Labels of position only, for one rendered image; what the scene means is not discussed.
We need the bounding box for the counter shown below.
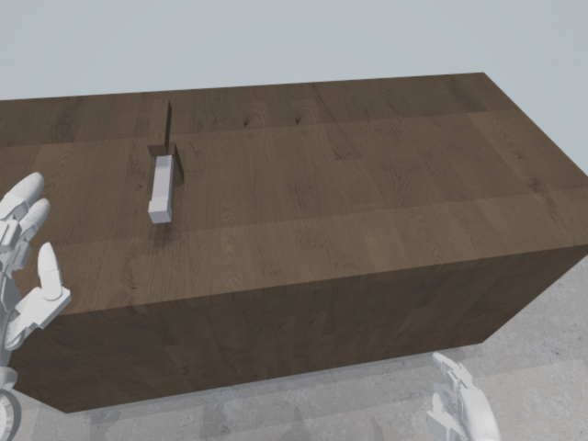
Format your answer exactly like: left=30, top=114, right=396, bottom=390
left=0, top=73, right=588, bottom=413

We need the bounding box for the right robot hand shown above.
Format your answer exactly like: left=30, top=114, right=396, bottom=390
left=427, top=353, right=502, bottom=441

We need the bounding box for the left robot forearm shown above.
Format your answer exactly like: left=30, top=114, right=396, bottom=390
left=0, top=367, right=21, bottom=441

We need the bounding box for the tap lever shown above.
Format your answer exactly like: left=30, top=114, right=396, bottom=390
left=148, top=155, right=174, bottom=223

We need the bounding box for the left robot hand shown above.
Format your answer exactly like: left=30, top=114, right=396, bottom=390
left=0, top=172, right=72, bottom=367

